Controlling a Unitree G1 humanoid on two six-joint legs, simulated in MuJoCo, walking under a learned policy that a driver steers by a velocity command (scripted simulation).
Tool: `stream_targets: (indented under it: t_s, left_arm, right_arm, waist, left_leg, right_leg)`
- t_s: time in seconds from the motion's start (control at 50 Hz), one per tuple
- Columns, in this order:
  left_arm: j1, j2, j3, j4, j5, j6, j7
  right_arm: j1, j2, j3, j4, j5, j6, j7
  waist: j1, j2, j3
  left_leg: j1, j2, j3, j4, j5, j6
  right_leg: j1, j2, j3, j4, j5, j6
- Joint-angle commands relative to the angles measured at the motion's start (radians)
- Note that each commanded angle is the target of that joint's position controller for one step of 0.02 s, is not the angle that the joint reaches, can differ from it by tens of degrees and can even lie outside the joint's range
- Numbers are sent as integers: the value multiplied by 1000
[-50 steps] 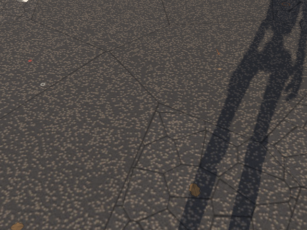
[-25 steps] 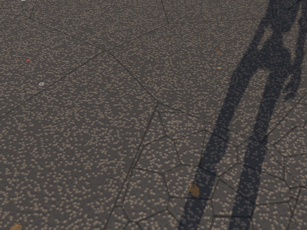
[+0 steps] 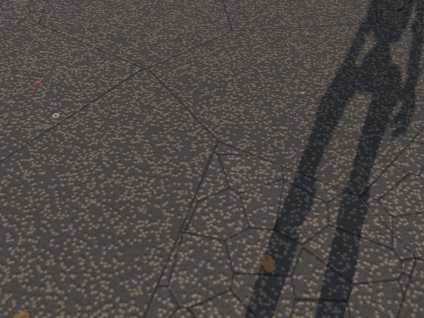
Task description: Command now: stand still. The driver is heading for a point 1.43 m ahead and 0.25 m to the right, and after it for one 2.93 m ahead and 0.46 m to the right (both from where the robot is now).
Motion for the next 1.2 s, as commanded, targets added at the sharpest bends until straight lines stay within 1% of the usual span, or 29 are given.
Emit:
stream_targets:
  t_s: [0.02,0.14,0.68,0.7,0.72,0.74,0.76,0.78,0.8,0.82,0.84,0.86,0.88,0.9,0.92,0.94,0.96,0.98,1.0,1.02,1.04,1.06,1.08,1.1,1.12,1.14,1.16,1.18,1.2]
  left_arm:
    - [83,55,7,-1,0,-3,2]
    - [84,56,9,4,-1,-3,2]
    - [80,56,10,14,-1,-2,3]
    - [94,55,11,16,1,-2,1]
    - [85,72,20,3,1,2,-3]
    - [57,89,27,-25,9,5,-10]
    - [1,73,24,-66,17,4,-20]
    - [-92,26,11,-124,22,-7,-29]
    - [-185,65,20,-167,28,-20,-36]
    - [-217,89,31,-193,27,-31,-44]
    - [-198,93,37,-197,25,-41,-53]
    - [-160,92,41,-191,20,-50,-62]
    - [-128,101,49,-190,11,-52,-70]
    - [-106,95,52,-188,5,-50,-74]
    - [-91,86,53,-190,2,-46,-75]
    - [-79,84,55,-192,0,-40,-73]
    - [-31,80,55,-184,-3,-38,-66]
    - [27,85,58,-165,-5,-38,-59]
    - [107,99,64,-143,-2,-45,-48]
    - [261,142,77,-102,6,-64,-36]
    - [372,249,89,-96,32,-78,-28]
    - [276,244,80,-109,34,-62,-23]
    - [139,234,76,-155,24,-61,-28]
    - [80,216,72,-177,13,-70,-39]
    - [54,206,69,-187,7,-78,-46]
    - [55,186,62,-185,5,-86,-45]
    - [80,169,56,-170,6,-93,-45]
    - [112,160,52,-158,4,-98,-47]
    - [144,154,49,-149,1,-100,-48]
  right_arm:
    - [70,-61,-8,-8,0,-4,-2]
    - [67,-59,-8,-8,0,-6,-2]
    - [70,-59,-7,-2,1,-10,-3]
    - [81,-65,-11,1,0,-8,-2]
    - [90,-102,-28,-4,2,0,0]
    - [131,-140,-43,-9,-1,7,5]
    - [211,-162,-52,-1,0,10,9]
    - [256,-177,-60,7,2,8,9]
    - [269,-171,-63,12,-9,1,8]
    - [236,-176,-67,-4,-21,-8,7]
    - [176,-186,-70,-27,-24,-18,7]
    - [120,-186,-71,-51,-16,-28,7]
    - [83,-185,-73,-66,-5,-37,7]
    - [37,-186,-75,-84,3,-43,7]
    - [2,-191,-77,-99,8,-48,7]
    - [-8,-206,-83,-104,10,-50,9]
    - [-14,-218,-89,-105,11,-51,12]
    - [-20,-211,-90,-109,9,-51,17]
    - [-37,-199,-87,-119,2,-55,20]
    - [-90,-161,-76,-147,-13,-66,27]
    - [-146,-49,-47,-218,-11,-87,36]
    - [-135,-75,-50,-246,-20,-91,58]
    - [-170,-107,-52,-260,-29,-87,70]
    - [-162,-134,-57,-249,-34,-86,84]
    - [-121,-138,-59,-229,-40,-80,94]
    - [-104,-141,-60,-222,-44,-68,101]
    - [-124,-135,-57,-225,-40,-53,105]
    - [-160,-133,-54,-240,-32,-41,106]
    - [-206,-133,-53,-255,-30,-33,106]
  waist:
    - [0,8,66]
    - [0,1,72]
    - [-1,8,68]
    - [0,18,35]
    - [-5,39,39]
    - [-29,61,82]
    - [-73,115,145]
    - [-107,191,207]
    - [-130,169,235]
    - [-107,115,204]
    - [-68,84,149]
    - [-30,76,101]
    - [0,99,62]
    - [26,123,48]
    - [43,144,51]
    - [49,158,62]
    - [72,147,79]
    - [98,91,80]
    - [131,31,69]
    - [205,-112,29]
    - [224,-359,-15]
    - [139,-258,41]
    - [73,-130,106]
    - [41,-34,72]
    - [7,-27,29]
    - [-10,-45,26]
    - [-8,-68,43]
    - [-4,-61,61]
    - [7,-54,82]
  left_leg:
    - [-29,116,-122,-91,87,12]
    - [-26,117,-122,-91,106,13]
    - [-3,119,-120,-95,142,16]
    - [8,97,-114,-101,-27,24]
    - [-9,73,-118,-86,-308,54]
    - [-24,103,-191,-117,-563,95]
    - [13,184,-333,-197,-755,148]
    - [48,311,-510,-306,-807,210]
    - [34,382,-604,-365,-734,250]
    - [43,395,-610,-368,-638,256]
    - [59,382,-566,-356,-544,241]
    - [39,349,-485,-353,-458,211]
    - [-4,301,-392,-355,-384,176]
    - [-65,256,-311,-355,-340,147]
    - [-133,221,-243,-351,-323,131]
    - [-186,204,-205,-335,-339,139]
    - [-261,206,-188,-286,-383,150]
    - [-339,190,-170,-221,-412,157]
    - [-428,160,-142,-109,-409,156]
    - [-551,83,-60,195,-323,134]
    - [-749,-19,17,611,-317,100]
    - [-877,9,-87,761,-200,122]
    - [-911,95,-89,818,-63,114]
    - [-829,131,-88,787,31,91]
    - [-732,145,-81,746,67,68]
    - [-679,153,-63,730,98,45]
    - [-674,151,-39,724,128,30]
    - [-689,149,-25,710,159,24]
    - [-713,145,-8,678,183,18]
  right_leg:
    - [-49,-99,97,-80,101,-22]
    - [-43,-97,95,-82,114,-20]
    - [-19,-102,91,-85,139,-16]
    - [-15,-78,73,-77,4,-22]
    - [-47,-29,37,-6,-219,-43]
    - [-161,-11,35,58,-395,-59]
    - [-330,10,8,159,-448,-62]
    - [-457,12,-60,282,-268,-50]
    - [-531,-34,-20,411,-216,-48]
    - [-565,-60,20,477,-177,-46]
    - [-554,-78,44,486,-128,-44]
    - [-486,-82,45,438,-90,-42]
    - [-382,-71,32,400,-55,-40]
    - [-283,-54,13,338,-39,-38]
    - [-187,-35,-16,267,-37,-38]
    - [-111,-13,-56,208,-49,-34]
    - [-9,-7,-90,132,-16,-33]
    - [103,19,-130,92,4,-27]
    - [227,28,-138,70,-34,-25]
    - [385,-64,10,-4,-145,-39]
    - [435,-358,524,-209,-555,-105]
    - [312,-450,843,-346,-784,-193]
    - [220,-449,764,-329,-734,-196]
    - [157,-382,617,-304,-579,-170]
    - [107,-318,492,-318,-455,-140]
    - [62,-269,402,-339,-371,-128]
    - [43,-236,337,-352,-294,-129]
    - [39,-216,295,-359,-223,-134]
    - [42,-202,255,-367,-162,-139]
Keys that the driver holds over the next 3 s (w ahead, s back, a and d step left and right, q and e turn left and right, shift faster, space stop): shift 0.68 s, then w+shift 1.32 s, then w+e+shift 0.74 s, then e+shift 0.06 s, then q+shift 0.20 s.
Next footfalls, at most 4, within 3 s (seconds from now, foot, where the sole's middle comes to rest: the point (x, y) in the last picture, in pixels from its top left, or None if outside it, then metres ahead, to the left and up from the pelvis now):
1.02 right None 0.13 -0.15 -0.78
1.48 left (207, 306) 0.56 0.04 -0.78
1.96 right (246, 190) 1.03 -0.11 -0.78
2.40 left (205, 115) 1.47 0.05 -0.78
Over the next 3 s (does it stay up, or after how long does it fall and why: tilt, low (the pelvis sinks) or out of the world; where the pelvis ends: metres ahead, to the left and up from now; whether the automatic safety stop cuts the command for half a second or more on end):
stays up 1.69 -0.22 -0.02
